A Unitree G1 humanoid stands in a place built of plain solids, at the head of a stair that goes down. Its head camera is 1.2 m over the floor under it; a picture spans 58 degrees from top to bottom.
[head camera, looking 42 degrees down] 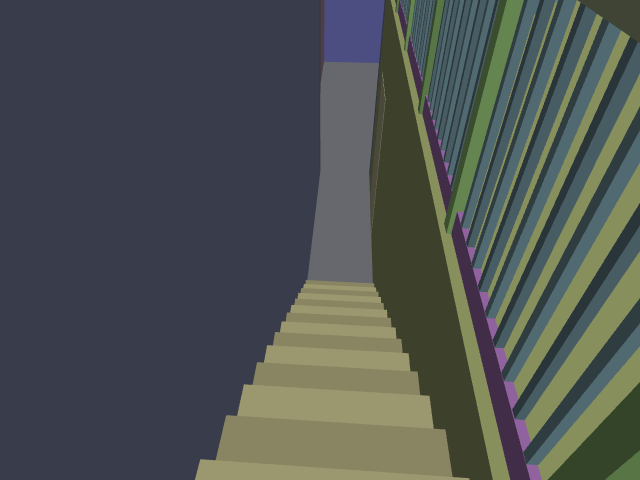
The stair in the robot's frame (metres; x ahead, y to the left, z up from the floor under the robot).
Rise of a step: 0.19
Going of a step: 0.23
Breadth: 0.82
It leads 4 degrees to the right of straight ahead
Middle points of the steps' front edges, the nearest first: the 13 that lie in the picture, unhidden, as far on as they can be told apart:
0.51 -0.04 -0.19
0.74 -0.05 -0.37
0.97 -0.07 -0.56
1.20 -0.08 -0.75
1.43 -0.10 -0.94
1.66 -0.12 -1.13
1.90 -0.13 -1.31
2.13 -0.15 -1.50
2.36 -0.16 -1.69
2.59 -0.18 -1.88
2.82 -0.19 -2.06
3.05 -0.21 -2.25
3.28 -0.22 -2.44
